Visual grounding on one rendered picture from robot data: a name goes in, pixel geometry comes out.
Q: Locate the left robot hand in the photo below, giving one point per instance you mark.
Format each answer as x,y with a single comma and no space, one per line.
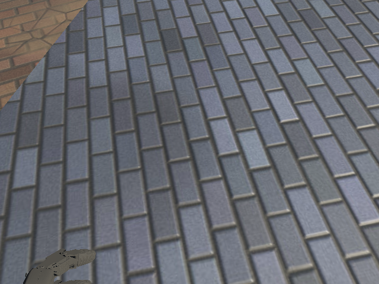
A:
57,264

